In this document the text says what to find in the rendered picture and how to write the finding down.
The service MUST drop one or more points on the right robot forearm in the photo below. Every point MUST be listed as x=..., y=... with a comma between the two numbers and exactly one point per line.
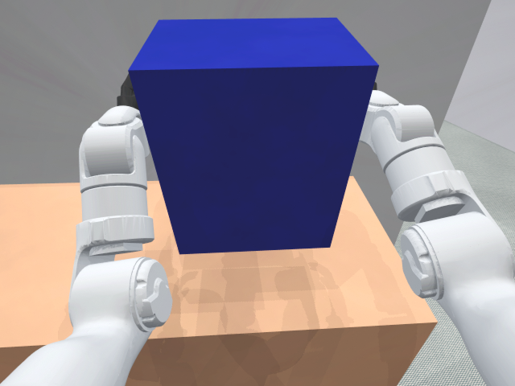
x=424, y=183

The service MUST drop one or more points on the left robot forearm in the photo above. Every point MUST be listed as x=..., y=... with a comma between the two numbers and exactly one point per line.
x=113, y=188

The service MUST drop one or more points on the pedestal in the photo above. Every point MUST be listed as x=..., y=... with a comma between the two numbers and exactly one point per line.
x=338, y=316

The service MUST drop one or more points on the carton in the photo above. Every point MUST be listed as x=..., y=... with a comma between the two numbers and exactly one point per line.
x=253, y=125

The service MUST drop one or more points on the robot right upper arm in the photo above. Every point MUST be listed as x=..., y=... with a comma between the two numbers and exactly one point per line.
x=464, y=264

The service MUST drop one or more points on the robot left hand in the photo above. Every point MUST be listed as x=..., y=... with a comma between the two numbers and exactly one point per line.
x=127, y=97

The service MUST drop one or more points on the robot left upper arm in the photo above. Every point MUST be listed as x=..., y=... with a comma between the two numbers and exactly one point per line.
x=114, y=307

